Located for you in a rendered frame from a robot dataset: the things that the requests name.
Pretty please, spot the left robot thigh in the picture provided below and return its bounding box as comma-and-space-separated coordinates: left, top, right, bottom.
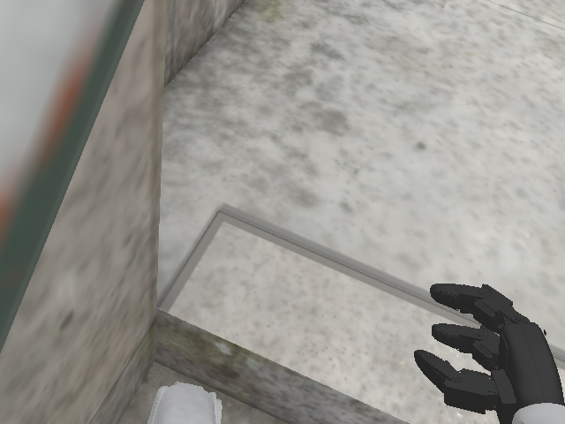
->
154, 382, 222, 424

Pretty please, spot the right robot forearm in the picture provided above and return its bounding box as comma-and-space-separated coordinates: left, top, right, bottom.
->
512, 403, 565, 424

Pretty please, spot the right robot hand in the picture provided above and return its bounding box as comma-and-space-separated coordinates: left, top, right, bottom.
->
414, 284, 565, 424

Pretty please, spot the left robot shin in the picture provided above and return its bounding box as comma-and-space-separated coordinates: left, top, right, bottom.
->
147, 386, 168, 424

